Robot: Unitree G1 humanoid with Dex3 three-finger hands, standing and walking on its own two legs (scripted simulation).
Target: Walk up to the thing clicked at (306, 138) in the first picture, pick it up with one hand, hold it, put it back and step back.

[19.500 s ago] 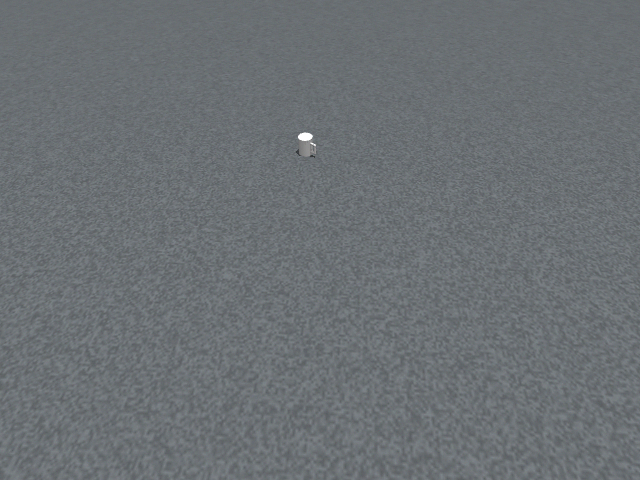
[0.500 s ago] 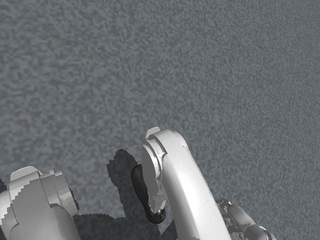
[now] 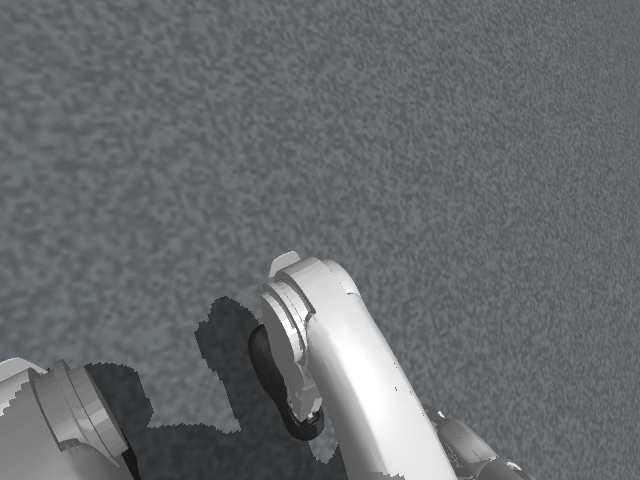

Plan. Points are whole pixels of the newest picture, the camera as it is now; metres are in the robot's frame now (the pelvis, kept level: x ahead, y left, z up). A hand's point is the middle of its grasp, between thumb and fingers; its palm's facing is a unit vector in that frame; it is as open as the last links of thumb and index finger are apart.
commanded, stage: rest palm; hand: left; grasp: from above
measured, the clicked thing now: out of the picture +0.51 +0.37 -0.26
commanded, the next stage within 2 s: close in 1.18 s
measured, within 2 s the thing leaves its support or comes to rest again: neither
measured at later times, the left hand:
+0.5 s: hand out of the picture +0.46 +0.37 -0.23, palm faces -0.42 -0.15 -0.89, open 14.0 cm
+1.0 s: hand out of the picture +0.47 +0.38 -0.23, palm faces -0.43 -0.15 -0.89, open 13.6 cm
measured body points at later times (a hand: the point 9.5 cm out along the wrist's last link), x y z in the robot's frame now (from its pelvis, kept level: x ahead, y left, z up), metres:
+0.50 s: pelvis +0.00 +0.00 +0.00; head +0.27 +0.14 +0.32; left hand +0.48 +0.37 -0.18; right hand +0.08 -0.25 -0.06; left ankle +0.07 +0.14 -0.28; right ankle +0.11 -0.13 -0.28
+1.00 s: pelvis +0.00 +0.00 +0.00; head +0.28 +0.14 +0.32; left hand +0.49 +0.38 -0.18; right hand +0.06 -0.25 -0.05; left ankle +0.07 +0.14 -0.28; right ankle +0.11 -0.13 -0.27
